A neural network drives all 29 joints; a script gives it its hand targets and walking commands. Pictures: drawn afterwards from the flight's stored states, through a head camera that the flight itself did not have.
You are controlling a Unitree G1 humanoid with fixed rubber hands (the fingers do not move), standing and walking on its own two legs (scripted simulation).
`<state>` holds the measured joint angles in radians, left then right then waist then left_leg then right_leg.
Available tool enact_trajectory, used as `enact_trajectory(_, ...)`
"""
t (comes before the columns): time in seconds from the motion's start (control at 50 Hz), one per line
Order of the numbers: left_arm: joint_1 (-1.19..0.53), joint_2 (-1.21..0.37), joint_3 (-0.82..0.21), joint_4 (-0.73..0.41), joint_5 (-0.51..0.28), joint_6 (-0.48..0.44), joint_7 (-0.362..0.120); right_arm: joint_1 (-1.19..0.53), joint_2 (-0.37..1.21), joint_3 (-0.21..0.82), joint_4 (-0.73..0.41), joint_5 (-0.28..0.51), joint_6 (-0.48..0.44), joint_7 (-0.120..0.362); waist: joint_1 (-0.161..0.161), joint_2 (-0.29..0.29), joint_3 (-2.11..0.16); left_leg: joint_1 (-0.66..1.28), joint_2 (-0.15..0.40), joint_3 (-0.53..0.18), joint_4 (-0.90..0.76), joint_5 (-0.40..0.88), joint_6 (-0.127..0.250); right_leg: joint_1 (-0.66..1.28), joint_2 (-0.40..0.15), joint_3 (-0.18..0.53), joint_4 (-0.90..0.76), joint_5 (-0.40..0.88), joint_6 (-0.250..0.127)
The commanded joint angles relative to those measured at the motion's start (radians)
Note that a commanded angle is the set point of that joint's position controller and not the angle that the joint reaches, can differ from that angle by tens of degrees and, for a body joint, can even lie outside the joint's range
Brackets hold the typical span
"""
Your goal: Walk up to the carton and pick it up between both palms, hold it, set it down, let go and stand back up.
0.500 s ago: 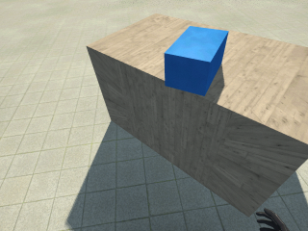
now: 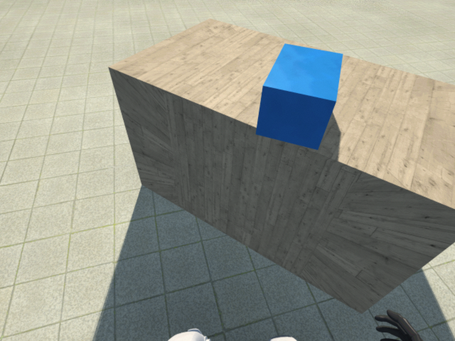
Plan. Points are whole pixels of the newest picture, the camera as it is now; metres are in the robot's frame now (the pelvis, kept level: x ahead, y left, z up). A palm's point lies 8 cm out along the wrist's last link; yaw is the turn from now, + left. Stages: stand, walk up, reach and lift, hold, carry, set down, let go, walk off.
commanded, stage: walk up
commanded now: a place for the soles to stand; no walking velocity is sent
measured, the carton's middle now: (300, 93) +0.78 -0.20 +0.04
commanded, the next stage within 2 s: none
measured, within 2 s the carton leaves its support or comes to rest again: neither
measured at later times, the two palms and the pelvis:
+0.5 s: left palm out of the picture +0.14 +0.45 -0.09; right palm out of the picture +0.00 -0.16 -0.08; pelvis +0.00 +0.15 +0.00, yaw -12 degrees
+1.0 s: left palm (33, 291) +0.23 +0.37 -0.07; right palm out of the picture +0.04 -0.21 -0.11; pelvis +0.07 +0.09 +0.00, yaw -19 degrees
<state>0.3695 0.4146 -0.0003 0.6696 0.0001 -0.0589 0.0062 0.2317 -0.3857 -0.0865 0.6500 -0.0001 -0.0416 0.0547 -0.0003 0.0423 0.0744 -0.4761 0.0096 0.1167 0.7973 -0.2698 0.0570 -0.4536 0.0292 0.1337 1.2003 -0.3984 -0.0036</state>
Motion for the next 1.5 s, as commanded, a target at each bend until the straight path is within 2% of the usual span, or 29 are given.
enact_trajectory(0.0,0.309,0.289,0.164,0.121,0.011,0.010,0.010,-0.087,-0.244,-0.114,-0.113,-0.043,-0.037,-0.014,0.040,0.192,-0.037,0.173,0.141,-0.240,-0.760,-0.253,-0.335,0.025,-0.038,-0.162,-0.090,0.124,0.027)
enact_trajectory(0.06,0.544,0.288,0.179,0.165,0.014,0.022,0.025,-0.296,-0.256,-0.132,-0.176,-0.073,0.017,0.002,0.190,0.251,-0.067,0.113,0.037,0.060,-0.671,0.346,-0.503,0.402,-0.024,-0.359,-0.616,-0.076,0.028)
enact_trajectory(0.08,0.652,0.276,0.192,0.184,0.010,0.023,0.033,-0.389,-0.236,-0.133,-0.209,-0.091,0.043,0.006,0.283,0.203,-0.071,0.088,-0.016,0.135,-0.366,0.503,-0.485,0.491,-0.088,-0.368,-0.920,-0.058,-0.050)
enact_trajectory(0.1,0.640,0.256,0.204,0.189,0.001,0.012,0.046,-0.365,-0.197,-0.118,-0.210,-0.067,0.062,0.002,0.335,-0.119,-0.065,-0.028,-0.084,0.149,0.109,0.331,-0.354,0.621,-0.098,-0.298,-1.076,0.195,-0.109)
enact_trajectory(0.12,0.332,0.240,0.189,0.096,0.024,-0.007,0.074,-0.157,-0.105,-0.089,-0.167,-0.037,0.062,0.002,0.165,-0.538,-0.099,-0.284,-0.011,-0.153,0.566,-0.319,-0.124,0.651,-0.238,0.141,-0.816,0.259,-0.173)
enact_trajectory(0.14,0.039,0.239,0.167,-0.038,0.031,-0.024,0.085,0.021,-0.127,-0.088,-0.157,-0.042,0.064,0.005,-0.023,-0.311,-0.141,-0.200,0.107,-0.392,0.670,-0.253,-0.060,0.302,-0.411,0.395,-0.788,-0.037,-0.243)
enact_trajectory(0.16,-0.020,0.338,0.176,-0.090,0.018,-0.048,0.104,0.002,-0.228,-0.111,-0.159,-0.014,0.063,0.024,-0.048,-0.180,-0.109,-0.110,0.120,-0.508,0.855,-0.299,-0.028,-0.024,-0.615,0.710,-0.928,-0.321,-0.350)
enact_trajectory(0.18,-0.148,0.391,0.163,-0.094,0.019,-0.069,0.113,-0.077,-0.296,-0.130,-0.148,-0.011,0.067,0.036,-0.086,-0.145,0.038,0.019,0.156,-0.561,0.839,-0.302,0.007,-0.356,-0.642,0.734,-1.029,-0.449,-0.327)
enact_trajectory(0.24,-0.251,0.363,0.143,-0.066,0.054,-0.044,0.076,0.247,-0.267,-0.130,-0.011,0.000,0.058,0.043,-0.214,-0.269,0.022,0.365,0.045,-0.185,0.111,-0.377,0.008,-0.395,-0.229,0.108,-0.803,-0.289,-0.139)
enact_trajectory(0.26,-0.202,0.335,0.139,-0.039,0.068,-0.025,0.059,0.398,-0.255,-0.145,0.059,-0.002,0.043,0.032,-0.252,-0.170,-0.033,0.601,0.024,-0.184,-0.135,-0.351,0.018,-0.463,-0.160,0.029,-0.525,-0.265,-0.113)
enact_trajectory(0.28,-0.114,0.233,0.110,-0.022,0.058,-0.008,0.061,0.435,-0.279,-0.152,0.084,-0.021,0.035,0.013,-0.262,0.160,-0.015,0.615,0.000,-0.228,-0.307,-0.340,-0.035,-0.472,-0.016,-0.039,-0.137,-0.213,-0.071)
enact_trajectory(0.3,-0.015,0.151,0.076,-0.022,0.046,-0.005,0.056,0.311,-0.308,-0.143,0.029,-0.039,0.024,-0.005,-0.175,0.284,0.044,0.436,0.161,-0.544,-0.416,-0.537,-0.072,-0.549,0.066,0.002,0.151,-0.192,-0.039)
enact_trajectory(0.32,0.045,0.196,0.085,-0.002,0.033,-0.005,0.056,0.138,-0.347,-0.134,-0.039,-0.043,0.014,-0.017,-0.067,0.132,0.064,0.275,0.339,-0.843,-0.549,-0.754,-0.022,-0.526,0.064,0.067,0.224,-0.099,-0.024)
enact_trajectory(0.34,-0.073,0.291,0.114,0.003,0.034,-0.010,0.057,0.121,-0.429,-0.131,-0.021,-0.011,0.008,-0.020,-0.110,0.060,0.099,0.155,0.438,-1.041,-0.766,-0.890,-0.010,-0.515,0.027,0.184,0.212,-0.060,-0.008)
enact_trajectory(0.42,0.035,0.307,0.138,0.111,0.008,0.002,0.024,-0.029,-0.329,-0.097,-0.011,-0.027,-0.027,-0.038,0.008,0.078,0.186,0.123,0.270,-0.627,-0.660,-0.547,-0.117,-0.324,-0.035,0.069,0.089,0.174,0.013)
enact_trajectory(0.74,-0.165,0.217,0.079,0.025,0.014,-0.006,-0.007,0.166,-0.298,-0.098,0.016,-0.026,-0.018,-0.039,-0.104,0.107,-0.022,0.615,0.303,-0.268,-0.357,0.363,0.075,-0.307,-0.093,-0.146,-0.358,0.028,-0.024)
enact_trajectory(0.8,-0.110,0.209,0.079,0.032,0.012,-0.024,-0.010,0.102,-0.304,-0.094,-0.005,-0.029,-0.010,-0.031,-0.066,0.144,-0.035,0.480,0.296,-0.189,-0.281,0.365,0.114,-0.120,-0.085,-0.198,-0.512,0.033,-0.053)
enact_trajectory(0.84,0.110,0.237,0.105,0.105,0.016,-0.050,-0.001,0.037,-0.269,-0.077,-0.029,-0.021,-0.007,-0.024,0.057,0.017,-0.148,0.324,0.203,-0.084,0.035,0.434,0.094,0.280,-0.024,-0.202,-0.712,0.169,-0.088)
enact_trajectory(0.86,0.246,0.317,0.135,0.135,0.022,-0.059,0.012,0.057,-0.200,-0.050,-0.036,-0.015,-0.009,-0.022,0.119,-0.161,-0.230,0.159,0.138,-0.065,0.292,0.285,0.048,0.473,-0.057,-0.040,-0.710,0.098,-0.101)
enact_trajectory(0.88,0.266,0.403,0.160,0.110,0.016,-0.059,0.028,0.101,-0.144,-0.030,-0.066,-0.003,-0.013,-0.012,0.108,-0.376,-0.280,-0.147,-0.040,-0.060,0.438,-0.189,-0.028,0.629,-0.310,0.504,-0.796,0.067,-0.229)
enact_trajectory(0.9,0.236,0.407,0.156,0.090,-0.006,-0.054,0.026,0.030,-0.247,-0.053,-0.070,-0.007,-0.009,-0.019,0.124,-0.268,-0.259,-0.301,-0.036,-0.162,0.465,-0.313,-0.040,0.671,-0.400,0.778,-0.865,0.017,-0.340)
enact_trajectory(0.98,0.140,0.319,0.134,0.068,-0.003,-0.055,0.045,0.018,-0.236,-0.052,-0.021,-0.017,-0.006,-0.021,0.064,-0.119,-0.096,-0.273,0.066,-0.206,0.440,-0.229,-0.032,0.416,-0.297,0.480,-0.757,0.305,-0.281)
enact_trajectory(1.14,0.053,0.358,0.152,0.036,0.025,-0.055,0.033,0.049,-0.262,-0.082,-0.011,-0.043,-0.013,0.003,0.024,-0.232,-0.084,-0.116,0.090,-0.190,0.151,-0.239,-0.026,0.089,-0.296,0.468,-0.771,-0.298,-0.292)
enact_trajectory(1.2,-0.077,0.284,0.120,0.017,0.022,-0.039,0.033,0.287,-0.276,-0.109,0.084,-0.050,-0.034,-0.003,-0.130,-0.049,-0.128,0.471,0.039,-0.217,-0.117,-0.200,-0.022,-0.367,-0.168,0.213,-0.472,-0.269,-0.179)
enact_trajectory(1.22,-0.033,0.150,0.078,0.025,0.012,-0.036,0.038,0.382,-0.340,-0.133,0.109,-0.066,-0.035,-0.019,-0.186,0.276,-0.133,0.578,0.174,-0.443,-0.361,-0.487,-0.028,-0.542,0.036,0.029,-0.108,-0.292,-0.112)
enact_trajectory(1.24,0.006,0.174,0.076,0.036,0.008,-0.029,0.045,0.266,-0.390,-0.141,0.047,-0.055,-0.034,-0.027,-0.144,0.229,-0.062,0.454,0.408,-0.830,-0.622,-0.785,-0.013,-0.597,0.092,-0.034,0.090,-0.195,-0.053)
enact_trajectory(1.26,0.004,0.299,0.106,0.059,0.011,-0.024,0.047,0.176,-0.413,-0.144,0.017,-0.038,-0.030,-0.027,-0.118,0.041,-0.032,0.368,0.433,-0.916,-0.698,-0.891,-0.020,-0.536,0.049,0.043,0.119,-0.114,-0.041)
enact_trajectory(1.34,0.115,0.292,0.131,0.131,0.001,-0.014,0.021,0.063,-0.295,-0.110,0.016,-0.034,-0.034,-0.033,-0.019,0.068,0.061,0.236,0.276,-0.529,-0.588,-0.595,-0.077,-0.332,-0.040,-0.031,0.066,0.077,-0.017)
enact_trajectory(1.48,0.030,0.250,0.115,0.092,0.005,-0.019,0.007,0.134,-0.286,-0.103,0.019,-0.025,-0.037,-0.030,-0.068,0.078,0.074,0.372,0.269,-0.385,-0.521,-0.326,0.020,-0.362,-0.065,-0.062,-0.105,0.110,-0.005)
